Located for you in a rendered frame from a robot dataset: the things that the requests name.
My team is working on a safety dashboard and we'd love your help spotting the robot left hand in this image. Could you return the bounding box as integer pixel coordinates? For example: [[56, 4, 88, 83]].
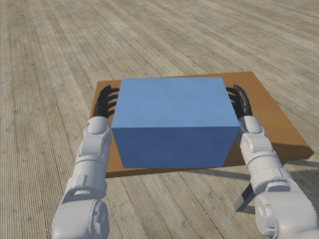
[[93, 85, 120, 119]]

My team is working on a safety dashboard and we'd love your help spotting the robot right hand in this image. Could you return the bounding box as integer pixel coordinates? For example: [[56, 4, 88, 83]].
[[225, 85, 253, 120]]

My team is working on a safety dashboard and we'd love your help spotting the carton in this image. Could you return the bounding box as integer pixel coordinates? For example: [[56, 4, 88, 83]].
[[111, 77, 240, 169]]

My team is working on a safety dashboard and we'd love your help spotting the robot right forearm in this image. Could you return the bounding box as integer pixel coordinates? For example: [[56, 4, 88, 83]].
[[235, 116, 319, 227]]

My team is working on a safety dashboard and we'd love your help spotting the robot left forearm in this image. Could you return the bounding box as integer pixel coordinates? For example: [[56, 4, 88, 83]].
[[51, 116, 112, 239]]

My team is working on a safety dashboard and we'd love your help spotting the left robot upper arm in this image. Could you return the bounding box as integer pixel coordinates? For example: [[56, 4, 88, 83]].
[[52, 199, 110, 239]]

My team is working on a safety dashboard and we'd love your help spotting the right robot upper arm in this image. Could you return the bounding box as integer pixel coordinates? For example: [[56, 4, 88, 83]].
[[254, 191, 319, 239]]

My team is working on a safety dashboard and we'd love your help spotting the table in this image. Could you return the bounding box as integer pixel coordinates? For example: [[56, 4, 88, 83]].
[[89, 71, 314, 212]]

